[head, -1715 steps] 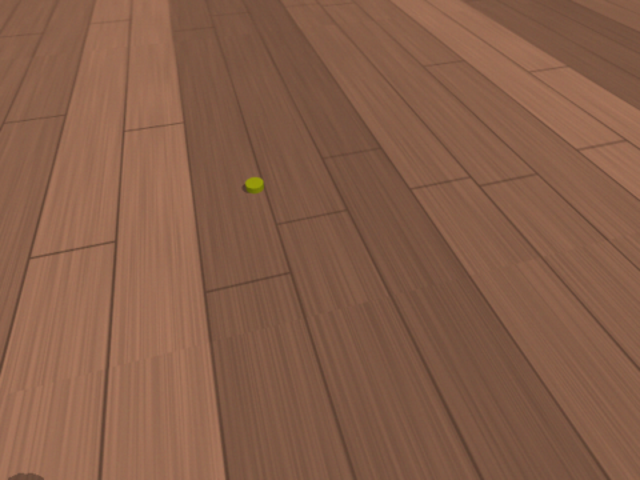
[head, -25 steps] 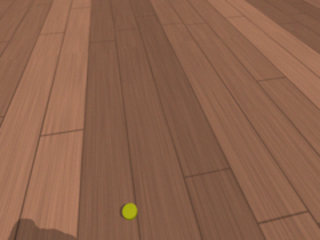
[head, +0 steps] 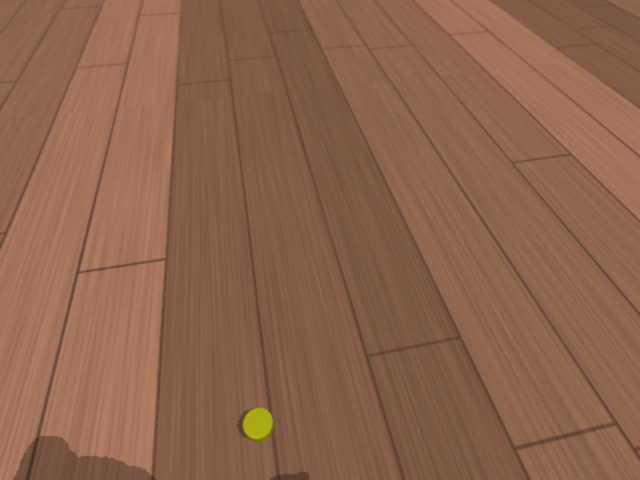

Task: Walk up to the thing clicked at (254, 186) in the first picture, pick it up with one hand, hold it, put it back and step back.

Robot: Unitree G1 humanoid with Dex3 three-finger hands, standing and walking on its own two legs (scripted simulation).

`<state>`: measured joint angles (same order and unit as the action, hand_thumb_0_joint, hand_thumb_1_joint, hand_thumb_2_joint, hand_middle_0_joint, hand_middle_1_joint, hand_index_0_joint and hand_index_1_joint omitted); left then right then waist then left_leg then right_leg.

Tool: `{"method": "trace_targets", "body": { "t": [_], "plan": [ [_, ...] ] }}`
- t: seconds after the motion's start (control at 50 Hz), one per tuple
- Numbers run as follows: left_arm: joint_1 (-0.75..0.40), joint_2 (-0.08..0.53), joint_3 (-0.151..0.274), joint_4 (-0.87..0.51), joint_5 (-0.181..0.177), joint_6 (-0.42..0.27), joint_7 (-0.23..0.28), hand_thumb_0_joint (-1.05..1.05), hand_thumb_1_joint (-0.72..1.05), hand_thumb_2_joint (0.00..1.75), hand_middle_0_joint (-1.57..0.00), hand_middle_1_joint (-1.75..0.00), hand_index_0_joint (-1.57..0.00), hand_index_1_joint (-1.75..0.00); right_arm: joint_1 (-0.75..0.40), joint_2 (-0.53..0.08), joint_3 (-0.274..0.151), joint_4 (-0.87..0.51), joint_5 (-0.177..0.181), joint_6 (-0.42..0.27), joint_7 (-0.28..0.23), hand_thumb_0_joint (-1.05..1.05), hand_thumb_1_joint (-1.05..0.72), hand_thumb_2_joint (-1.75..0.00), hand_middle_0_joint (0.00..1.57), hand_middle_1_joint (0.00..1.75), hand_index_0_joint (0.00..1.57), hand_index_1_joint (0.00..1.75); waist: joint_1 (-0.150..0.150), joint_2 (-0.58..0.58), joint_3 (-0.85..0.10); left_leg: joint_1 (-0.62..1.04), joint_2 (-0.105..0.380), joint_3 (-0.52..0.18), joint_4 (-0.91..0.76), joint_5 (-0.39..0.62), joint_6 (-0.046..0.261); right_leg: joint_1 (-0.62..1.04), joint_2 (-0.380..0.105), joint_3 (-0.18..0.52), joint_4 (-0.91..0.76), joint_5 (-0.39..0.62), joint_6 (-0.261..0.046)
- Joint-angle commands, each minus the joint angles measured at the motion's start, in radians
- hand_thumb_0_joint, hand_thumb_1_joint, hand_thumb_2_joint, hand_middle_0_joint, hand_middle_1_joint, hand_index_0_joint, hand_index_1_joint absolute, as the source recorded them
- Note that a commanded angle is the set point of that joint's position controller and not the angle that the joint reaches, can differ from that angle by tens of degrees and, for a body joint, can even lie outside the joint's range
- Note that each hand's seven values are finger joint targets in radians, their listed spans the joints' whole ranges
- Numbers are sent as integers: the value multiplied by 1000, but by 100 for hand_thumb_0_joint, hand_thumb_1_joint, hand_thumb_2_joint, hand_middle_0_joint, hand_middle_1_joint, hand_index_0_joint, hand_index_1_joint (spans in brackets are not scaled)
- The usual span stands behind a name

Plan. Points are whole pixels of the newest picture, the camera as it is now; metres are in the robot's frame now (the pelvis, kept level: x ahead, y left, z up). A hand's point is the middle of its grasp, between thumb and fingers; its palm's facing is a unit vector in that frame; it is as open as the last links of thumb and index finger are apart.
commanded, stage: stand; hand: left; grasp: from above
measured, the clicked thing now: (258, 424) +0.41 +0.20 -0.77
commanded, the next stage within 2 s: step back in 0.64 s
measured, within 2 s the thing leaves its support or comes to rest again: neither
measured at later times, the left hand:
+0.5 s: hand out of the picture +0.07 +0.25 -0.16, palm faces -0.01 -0.94 -0.34, open 7.4 cm
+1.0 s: hand out of the picture +0.09 +0.30 -0.18, palm faces +0.00 -0.92 -0.39, open 7.4 cm
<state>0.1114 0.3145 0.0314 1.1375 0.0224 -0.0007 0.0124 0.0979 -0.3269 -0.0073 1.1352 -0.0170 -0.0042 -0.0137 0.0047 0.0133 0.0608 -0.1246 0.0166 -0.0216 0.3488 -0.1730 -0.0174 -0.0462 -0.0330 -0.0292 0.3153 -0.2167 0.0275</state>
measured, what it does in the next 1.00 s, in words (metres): shifts its weight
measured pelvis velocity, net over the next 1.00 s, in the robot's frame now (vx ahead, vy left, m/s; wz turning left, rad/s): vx -0.06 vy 0.03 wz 0.01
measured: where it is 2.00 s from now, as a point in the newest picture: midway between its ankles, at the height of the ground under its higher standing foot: outside the picture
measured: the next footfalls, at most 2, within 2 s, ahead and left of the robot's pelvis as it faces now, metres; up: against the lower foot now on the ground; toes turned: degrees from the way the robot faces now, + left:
right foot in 1.28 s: -0.13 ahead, -0.11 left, +0.00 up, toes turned -2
left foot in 1.64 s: -0.18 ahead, +0.13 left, +0.00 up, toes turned -2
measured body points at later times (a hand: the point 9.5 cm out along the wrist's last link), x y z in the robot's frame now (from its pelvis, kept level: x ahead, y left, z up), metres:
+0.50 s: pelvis +0.00 +0.00 +0.00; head +0.01 -0.01 +0.45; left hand +0.07 +0.29 -0.13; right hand +0.07 -0.30 -0.14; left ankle +0.01 +0.13 -0.75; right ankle -0.03 -0.13 -0.75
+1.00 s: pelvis -0.06 +0.03 -0.03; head +0.00 +0.05 +0.41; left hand +0.09 +0.35 -0.15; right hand +0.03 -0.30 -0.14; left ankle +0.00 +0.13 -0.75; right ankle -0.05 -0.13 -0.71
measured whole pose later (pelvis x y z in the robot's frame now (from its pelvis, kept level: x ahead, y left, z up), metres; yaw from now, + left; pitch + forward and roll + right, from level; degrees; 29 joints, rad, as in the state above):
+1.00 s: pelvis -0.06 +0.03 -0.03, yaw +1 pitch -2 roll -1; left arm 0.01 0.41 0.07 0.92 0.01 0.06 0.03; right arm 0.11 -0.39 -0.06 0.96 -0.02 0.04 0.02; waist -0.03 -0.03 0.19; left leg -0.38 -0.02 -0.03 0.71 -0.29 0.04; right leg -0.40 0.04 0.12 0.95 -0.53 -0.03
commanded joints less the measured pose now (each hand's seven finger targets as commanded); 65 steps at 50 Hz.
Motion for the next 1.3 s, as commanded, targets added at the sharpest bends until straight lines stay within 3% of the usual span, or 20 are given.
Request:
{"method": "trace_targets", "body": {
  "t": [0.0,0.3,0.6,0.62,0.68,0.74,0.8,0.82,0.86,0.88,0.9,0.92,0.94,1.0,1.08,1.14,1.2,1.24,1.26,1.28],
  "plan": [
    [-25,205,33,-53,-4,-22,8,0,90,90,-20,-30,-20,-30,-34,-197,-35,-51,2,-22,-6,0,-90,-90,20,30,20,30,-1,-14,-50,20,103,-78,-49,154,37,-35,-94,65,-57,123,-29],
    [-24,219,30,-69,-6,-26,7,0,90,90,-20,-30,-20,-30,-38,-214,-38,-54,2,-25,-3,0,-90,-90,20,30,20,30,0,-17,-89,50,112,-76,-40,209,40,-27,-103,70,-43,171,-34],
    [-20,226,24,-71,-8,-29,5,0,90,90,-20,-30,-20,-30,-27,-215,-34,-49,4,-21,1,0,-90,-90,20,30,20,30,-6,-20,-57,23,105,-78,-51,144,33,-44,-99,75,-62,121,-34],
    [-33,311,67,-91,-28,-19,9,0,90,90,-20,-30,-20,-30,-67,-281,-58,-81,16,-3,9,0,-90,-90,20,30,20,30,-10,-25,35,-51,91,-84,62,327,57,-117,-91,83,28,321,-49],
    [-15,293,73,-136,-35,-11,15,0,90,90,-20,-30,-20,-30,-27,-254,-63,-113,33,10,12,0,-90,-90,20,30,20,30,-17,-34,-95,-27,72,-56,181,392,72,-83,-106,78,96,411,-97],
    [-57,308,80,-191,-26,4,14,0,90,90,-20,-30,-20,-30,-12,-254,-76,-145,27,27,14,0,-90,-90,20,30,20,30,-25,-85,-128,-49,20,-15,291,254,68,-144,-175,147,96,368,-160],
    [-126,331,84,-251,-9,17,14,0,90,90,-20,-30,-20,-30,40,-241,-86,-167,19,44,22,0,-90,-90,20,30,20,30,-41,-170,-120,-59,-33,-11,451,-49,69,-251,-270,206,112,341,-238],
    [-152,333,85,-270,-4,21,14,0,90,90,-20,-30,-20,-30,73,-243,-92,-173,16,47,26,0,-90,-90,20,30,20,30,-57,-187,-118,-47,-30,-21,469,-106,78,-297,-277,200,135,295,-240],
    [-163,320,81,-288,-6,28,13,0,90,90,-20,-30,-20,-30,107,-254,-100,-182,16,41,29,0,-90,-90,20,30,20,30,-66,-151,-89,-62,9,-50,399,71,101,-326,-206,140,253,203,-196],
    [-136,289,76,-293,-14,36,13,0,90,90,-20,-30,-20,-30,97,-287,-106,-198,11,34,27,0,-90,-90,20,30,20,30,-54,-22,-63,-124,101,-166,224,249,143,-309,-85,71,403,88,-136],
    [-99,244,68,-295,-28,43,17,0,90,90,-20,-30,-20,-30,73,-352,-119,-215,4,27,27,0,-90,-90,20,30,20,30,-42,151,-57,-142,239,-370,47,386,205,-338,94,35,588,-121,-80],
    [-84,239,73,-296,-19,49,25,0,90,90,-20,-30,-20,-30,71,-390,-128,-229,-5,17,23,0,-90,-90,20,30,20,30,-47,180,-96,-115,305,-493,13,437,263,-365,144,158,734,-439,-77],
    [-68,250,74,-285,-15,53,31,0,90,90,-20,-30,-20,-30,62,-399,-132,-237,-10,15,18,0,-90,-90,20,30,20,30,-43,163,-109,-156,325,-531,-14,340,285,-364,153,237,843,-464,-78],
    [41,270,73,-250,-27,54,27,0,90,90,-20,-30,-20,-30,-45,-315,-118,-296,-15,13,-1,0,-90,-90,20,30,20,30,25,134,-104,-108,241,-302,53,215,241,-417,115,228,930,-312,-68],
    [43,267,81,-280,-13,44,17,0,90,90,-20,-30,-20,-30,35,-291,-116,-313,-16,8,-8,0,-90,-90,20,30,20,30,-18,111,-128,1,245,-275,88,251,267,-429,100,186,825,-322,-16],
    [29,255,88,-302,-9,37,9,0,90,90,-20,-30,-20,-30,75,-299,-114,-316,-20,13,-10,0,-90,-90,20,30,20,30,-42,106,-136,29,251,-250,106,281,280,-375,76,132,627,-338,-7],
    [109,244,92,-278,-5,33,0,0,90,90,-20,-30,-20,-30,50,-323,-114,-328,-17,24,-7,0,-90,-90,20,30,20,30,-26,161,-148,-31,228,-231,95,137,235,-254,64,65,388,-270,-26],
    [225,238,97,-231,1,28,-3,0,90,90,-20,-30,-20,-30,9,-333,-113,-337,-7,34,-4,0,-90,-90,20,30,20,30,25,154,-159,-145,205,-197,123,70,189,-102,62,19,182,-105,-54],
    [238,257,104,-229,11,23,-1,0,90,90,-20,-30,-20,-30,18,-304,-103,-330,2,38,-1,0,-90,-90,20,30,20,30,27,118,-147,-235,174,-184,155,-5,132,-48,32,74,121,-79,-75],
    [216,315,119,-255,26,15,-1,0,90,90,-20,-30,-20,-30,25,-256,-90,-338,9,37,2,0,-90,-90,20,30,20,30,15,-67,-103,-399,66,-120,299,-190,64,-49,-132,346,28,-189,-127]
  ]
}}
